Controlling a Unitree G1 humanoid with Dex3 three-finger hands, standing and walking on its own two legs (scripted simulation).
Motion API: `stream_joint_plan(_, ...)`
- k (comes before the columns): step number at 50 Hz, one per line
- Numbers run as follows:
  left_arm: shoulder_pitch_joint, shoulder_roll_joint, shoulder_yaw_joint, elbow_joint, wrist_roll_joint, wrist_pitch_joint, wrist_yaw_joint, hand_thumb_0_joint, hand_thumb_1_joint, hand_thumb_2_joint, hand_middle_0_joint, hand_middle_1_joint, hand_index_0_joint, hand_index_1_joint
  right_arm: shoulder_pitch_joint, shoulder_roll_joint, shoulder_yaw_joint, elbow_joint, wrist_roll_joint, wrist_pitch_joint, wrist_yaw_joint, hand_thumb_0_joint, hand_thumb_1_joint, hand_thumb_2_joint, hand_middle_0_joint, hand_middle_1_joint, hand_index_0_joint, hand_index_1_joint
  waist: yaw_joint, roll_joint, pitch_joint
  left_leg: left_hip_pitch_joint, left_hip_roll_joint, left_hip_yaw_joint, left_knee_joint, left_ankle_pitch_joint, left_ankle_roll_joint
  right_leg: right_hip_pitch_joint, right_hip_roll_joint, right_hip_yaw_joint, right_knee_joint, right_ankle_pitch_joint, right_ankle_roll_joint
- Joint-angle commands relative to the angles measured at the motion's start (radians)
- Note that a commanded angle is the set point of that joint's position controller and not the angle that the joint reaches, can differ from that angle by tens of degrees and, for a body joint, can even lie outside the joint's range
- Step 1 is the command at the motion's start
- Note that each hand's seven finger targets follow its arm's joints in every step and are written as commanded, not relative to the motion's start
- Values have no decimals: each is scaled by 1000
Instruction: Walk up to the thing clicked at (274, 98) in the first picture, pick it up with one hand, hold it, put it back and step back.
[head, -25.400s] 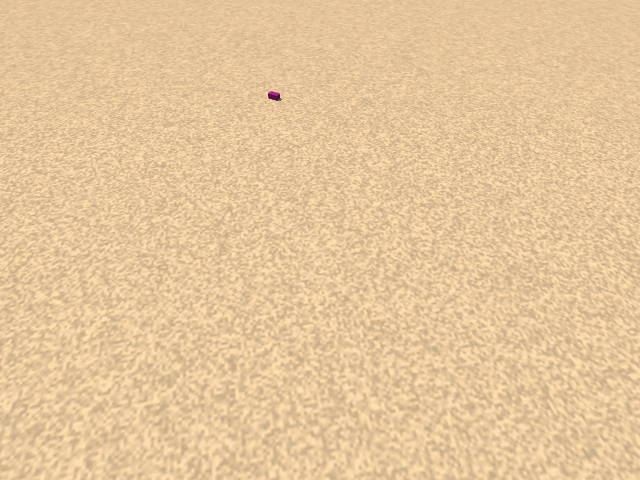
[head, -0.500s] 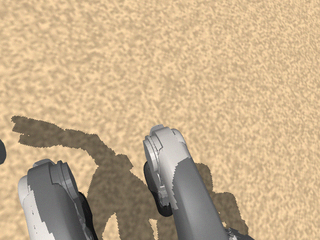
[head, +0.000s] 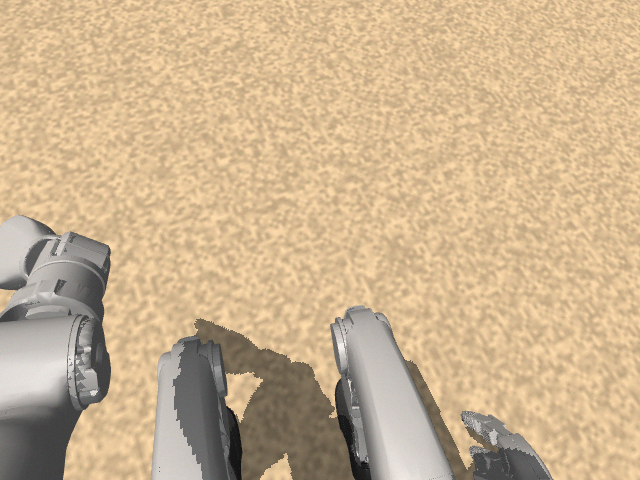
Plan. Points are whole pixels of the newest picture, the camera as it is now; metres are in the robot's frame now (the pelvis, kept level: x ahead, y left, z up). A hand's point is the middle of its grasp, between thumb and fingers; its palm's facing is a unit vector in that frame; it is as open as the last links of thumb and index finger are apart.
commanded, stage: lift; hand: left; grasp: from above
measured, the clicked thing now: (61, 267) +0.44 +0.30 -0.12
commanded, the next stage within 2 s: hold in 0.96 s
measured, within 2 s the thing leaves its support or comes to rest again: neither
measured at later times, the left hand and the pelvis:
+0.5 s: hand out of the picture +0.39 +0.24 +0.13, palm faces -0.18 -0.40 -0.90, open 9.0 cm; pelvis +0.05 -0.02 +0.19, yaw +2 degrees
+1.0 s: hand out of the picture +0.38 +0.24 +0.21, palm faces -0.18 -0.40 -0.90, open 9.1 cm; pelvis +0.07 -0.01 +0.27, yaw +2 degrees
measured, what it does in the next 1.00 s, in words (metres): rises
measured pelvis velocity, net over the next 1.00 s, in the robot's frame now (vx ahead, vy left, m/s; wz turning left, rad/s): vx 0.07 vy -0.01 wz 0.04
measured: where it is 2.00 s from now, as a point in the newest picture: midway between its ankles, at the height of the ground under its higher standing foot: (296, 467)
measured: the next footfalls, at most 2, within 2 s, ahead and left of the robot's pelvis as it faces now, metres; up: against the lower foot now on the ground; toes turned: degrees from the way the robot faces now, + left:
none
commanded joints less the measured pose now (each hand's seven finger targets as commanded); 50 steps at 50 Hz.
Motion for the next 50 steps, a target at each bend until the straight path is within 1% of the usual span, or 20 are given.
stream_joint_plan(1, -302, 226, -66, -228, 34, 54, 24, 0, 687, 354, -1051, -421, -1089, -387, 115, -190, -44, -57, 28, -14, -56, 0, -902, -904, 200, 300, 200, 300, -18, 22, -578, 504, -40, 67, -355, 58, 46, 464, 35, -33, -434, 17, -36)
stream_joint_plan(5, -247, 172, -96, -307, 11, 91, 22, 0, 678, 368, -1036, -447, -1076, -408, 93, -178, -38, -69, 51, -14, -92, 0, -901, -904, 200, 300, 199, 300, 11, 39, -555, 630, -37, 59, -477, 70, 35, 546, 34, -42, -511, 49, -39)
stream_joint_plan(7, -217, 181, -108, -347, 10, 106, 16, 0, 635, 408, -1023, -454, -1050, -430, 78, -171, -30, -70, 60, -15, -108, 0, -901, -904, 200, 300, 199, 300, 14, 11, -539, 678, -37, 53, -535, 75, 37, 617, 38, -35, -570, 41, -38)
stream_joint_plan(8, -204, 151, -121, -344, 4, 115, 11, 0, 621, 392, -1010, -443, -1038, -418, 74, -165, -29, -66, 66, -14, -116, 0, -901, -904, 200, 300, 199, 300, 17, 14, -517, 714, -34, 58, -559, 80, 35, 639, 37, -33, -593, 54, -40)
stream_joint_plan(10, -230, 136, -140, -415, 6, 124, 8, 0, 573, 431, -1003, -433, -1011, -428, 73, -159, -27, -67, 74, -17, -129, 0, -903, -906, 200, 300, 199, 300, 24, 47, -525, 819, -29, 54, -620, 105, 31, 690, 36, -34, -636, 86, -44)
stream_joint_plan(11, -180, 96, -157, -368, 8, 135, 8, 0, 580, 438, -994, -451, -1008, -441, 75, -160, -27, -61, 78, -19, -133, 0, -901, -905, 200, 300, 199, 300, 17, 12, -494, 851, -25, 42, -654, 112, 30, 712, 38, -45, -653, 102, -43)
stream_joint_plan(12, -186, 102, -161, -402, 11, 137, 9, 0, 569, 420, -987, -436, -1000, -427, 73, -154, -26, -53, 81, -20, -138, 0, -901, -905, 200, 300, 199, 300, 26, 26, -474, 884, -24, 44, -680, 123, 31, 730, 38, -44, -679, 116, -45)
stream_joint_plan(14, -167, 52, -185, -379, 4, 147, 12, 0, 573, 468, -1005, -440, -1007, -442, 82, -140, -23, -39, 85, -23, -145, 0, -900, -904, 200, 300, 199, 300, 17, 2, -426, 923, -23, 49, -719, 146, 34, 779, 40, -40, -727, 143, -44)
stream_joint_plan(19, -178, -5, -186, -285, -15, 162, 44, 0, 542, 514, -1002, -439, -991, -455, 95, -119, -21, -21, 88, -26, -158, 0, -901, -904, 200, 300, 200, 300, 19, -15, -344, 1011, -31, 83, -794, 270, 37, 915, 38, -36, -827, 273, -41)
stream_joint_plan(22, -173, -16, -185, -198, -9, 171, 63, 0, 525, 495, -984, -433, -976, -446, 96, -103, -17, -13, 83, -27, -157, 0, -901, -904, 200, 300, 200, 300, 30, -22, -276, 1017, -37, 103, -837, 303, 42, 975, 35, -18, -894, 291, -38)
stream_joint_plan(26, -178, -28, -170, -168, -25, 180, 79, 0, 518, 485, -944, -470, -951, -467, 109, -91, -25, -29, 70, -22, -145, 0, -900, -903, 200, 300, 200, 300, 50, -53, -294, 1045, -49, 124, -876, 380, 45, 1101, 28, 0, -955, 391, -25)
stream_joint_plan(29, -174, -30, -155, -206, -43, 188, 86, 0, 499, 502, -934, -473, -936, -475, 112, -85, -30, -50, 58, -12, -133, 0, -901, -904, 200, 300, 200, 300, 61, -75, -342, 1081, -53, 131, -901, 445, 45, 1204, 20, 9, -981, 532, -9)
stream_joint_plan(33, -149, 0, -154, -280, -32, 194, 77, 0, 477, 542, -924, -488, -917, -499, 111, -86, -39, -69, 56, 3, -121, 0, -900, -902, 200, 300, 200, 300, 78, -84, -395, 1147, -58, 136, -963, 473, 45, 1319, 16, 21, -1033, 599, -2)
stream_joint_plan(36, -121, -23, -168, -317, -28, 207, 66, 0, 495, 531, -915, -512, -918, -511, 121, -80, -42, -68, 57, 14, -117, 0, -899, -901, 200, 300, 200, 300, 71, -111, -417, 1191, -61, 136, -1009, 500, 47, 1383, 13, 19, -1054, 680, 3)
stream_joint_plan(38, -136, -32, -175, -350, -32, 211, 59, 0, 506, 541, -911, -535, -919, -529, 126, -81, -42, -68, 59, 19, -121, 0, -898, -901, 200, 300, 200, 300, 72, -117, -409, 1224, -62, 137, -1043, 507, 49, 1402, 16, 18, -1086, 677, 4)
stream_joint_plan(39, -139, -7, -172, -359, -28, 212, 60, 0, 512, 541, -909, -547, -920, -538, 122, -88, -40, -72, 60, 17, -123, 0, -896, -900, 200, 300, 200, 300, 78, -115, -391, 1256, -59, 135, -1070, 498, 49, 1403, 20, 6, -1105, 617, -4)
stream_joint_plan(42, -135, -77, -210, -318, -19, 226, 57, 0, 542, 528, -910, -574, -934, -552, 111, -83, -35, -53, 61, 17, -128, 0, -896, -900, 200, 300, 200, 300, 66, -117, -288, 1305, -54, 131, -1124, 481, 49, 1359, 32, -4, -1156, 517, -11)
stream_joint_plan(43, -128, -74, -208, -292, -14, 229, 60, 0, 577, 526, -927, -577, -955, -550, 109, -87, -33, -46, 62, 16, -130, 0, -895, -898, 200, 300, 200, 300, 70, -111, -266, 1308, -56, 135, -1138, 471, 48, 1361, 32, -3, -1170, 495, -12)
stream_joint_plan(46, -155, -109, -217, -266, -30, 223, 76, 0, 606, 535, -961, -568, -983, -548, 105, -88, -30, -38, 58, 2, -134, 0, -897, -899, 200, 300, 200, 300, 69, -100, -193, 1339, -50, 128, -1193, 424, 41, 1348, 34, -17, -1195, 421, -26)
stream_joint_plan(50, -168, -133, -226, -248, -48, 225, 83, 0, 581, 556, -962, -557, -970, -550, 82, -102, -28, -37, 56, -11, -126, 0, -898, -899, 200, 300, 200, 300, 77, -90, -172, 1381, -49, 121, -1236, 396, 37, 1363, 34, -22, -1226, 386, -25)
